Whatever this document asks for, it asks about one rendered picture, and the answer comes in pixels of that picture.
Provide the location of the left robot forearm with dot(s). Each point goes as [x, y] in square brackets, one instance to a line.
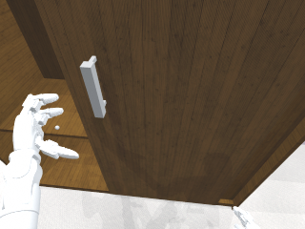
[20, 203]

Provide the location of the left robot hand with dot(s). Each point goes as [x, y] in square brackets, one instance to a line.
[28, 124]

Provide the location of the right robot hand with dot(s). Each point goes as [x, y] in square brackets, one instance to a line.
[245, 218]

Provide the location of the wardrobe door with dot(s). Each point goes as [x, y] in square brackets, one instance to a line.
[192, 87]
[281, 130]

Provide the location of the handle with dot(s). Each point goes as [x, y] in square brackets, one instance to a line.
[91, 81]

